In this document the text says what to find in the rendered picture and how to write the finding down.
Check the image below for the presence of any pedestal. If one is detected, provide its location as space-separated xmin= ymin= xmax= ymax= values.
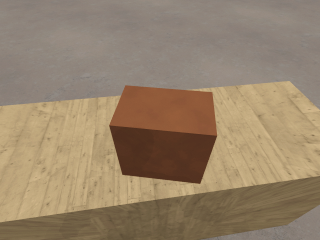
xmin=0 ymin=81 xmax=320 ymax=240

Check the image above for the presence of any carton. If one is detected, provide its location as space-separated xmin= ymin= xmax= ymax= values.
xmin=109 ymin=85 xmax=217 ymax=184

